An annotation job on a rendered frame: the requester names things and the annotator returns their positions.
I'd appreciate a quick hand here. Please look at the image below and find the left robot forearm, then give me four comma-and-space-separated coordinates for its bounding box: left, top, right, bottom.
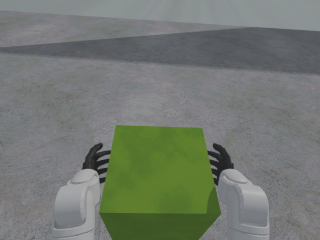
51, 169, 101, 240

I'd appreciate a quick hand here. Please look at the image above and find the carton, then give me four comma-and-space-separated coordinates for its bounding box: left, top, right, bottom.
99, 125, 221, 240

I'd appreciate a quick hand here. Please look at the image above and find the right robot forearm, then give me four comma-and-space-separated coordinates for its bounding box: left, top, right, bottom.
218, 169, 270, 240

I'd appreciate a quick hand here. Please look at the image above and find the right robot hand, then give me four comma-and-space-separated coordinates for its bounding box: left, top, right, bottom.
207, 143, 234, 186

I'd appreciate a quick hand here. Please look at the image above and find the left robot hand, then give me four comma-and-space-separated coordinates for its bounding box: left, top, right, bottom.
82, 143, 111, 184

